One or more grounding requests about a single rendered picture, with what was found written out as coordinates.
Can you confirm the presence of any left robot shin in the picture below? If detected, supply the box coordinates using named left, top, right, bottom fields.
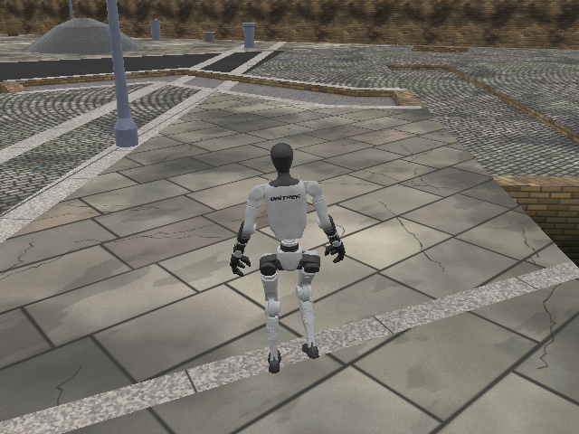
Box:
left=265, top=301, right=279, bottom=361

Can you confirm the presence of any right robot thigh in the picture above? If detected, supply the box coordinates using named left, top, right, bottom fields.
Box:
left=296, top=250, right=320, bottom=301

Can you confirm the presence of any right robot upper arm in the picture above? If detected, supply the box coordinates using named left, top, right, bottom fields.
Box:
left=303, top=181, right=332, bottom=229

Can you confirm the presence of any right robot hand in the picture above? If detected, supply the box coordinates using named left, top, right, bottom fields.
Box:
left=325, top=242, right=346, bottom=263

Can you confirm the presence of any left robot hand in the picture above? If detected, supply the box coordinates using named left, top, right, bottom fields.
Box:
left=230, top=255, right=251, bottom=277

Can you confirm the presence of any left robot forearm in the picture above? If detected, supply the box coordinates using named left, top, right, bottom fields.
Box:
left=233, top=221, right=251, bottom=258

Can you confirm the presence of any left robot upper arm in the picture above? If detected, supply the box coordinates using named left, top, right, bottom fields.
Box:
left=242, top=184, right=266, bottom=235

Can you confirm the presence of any right robot forearm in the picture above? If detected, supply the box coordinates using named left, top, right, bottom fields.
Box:
left=323, top=215, right=342, bottom=247

